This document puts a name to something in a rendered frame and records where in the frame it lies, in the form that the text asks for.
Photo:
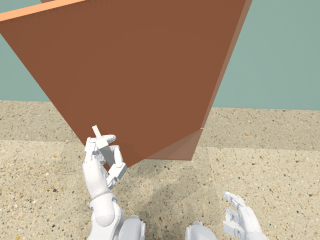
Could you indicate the right robot thigh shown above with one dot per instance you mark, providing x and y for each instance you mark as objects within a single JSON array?
[{"x": 199, "y": 232}]

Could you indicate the cupboard door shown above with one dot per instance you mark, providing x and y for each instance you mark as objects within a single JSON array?
[{"x": 142, "y": 70}]

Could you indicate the handle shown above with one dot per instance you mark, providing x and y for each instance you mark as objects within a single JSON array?
[{"x": 104, "y": 147}]

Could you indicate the right robot hand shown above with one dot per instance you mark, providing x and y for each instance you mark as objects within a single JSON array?
[{"x": 242, "y": 223}]

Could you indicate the left robot forearm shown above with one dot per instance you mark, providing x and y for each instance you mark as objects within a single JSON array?
[{"x": 107, "y": 218}]

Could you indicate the left robot hand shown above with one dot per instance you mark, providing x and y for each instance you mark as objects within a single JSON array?
[{"x": 94, "y": 172}]

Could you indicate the right robot shin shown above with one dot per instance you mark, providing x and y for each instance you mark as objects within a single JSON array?
[{"x": 198, "y": 223}]

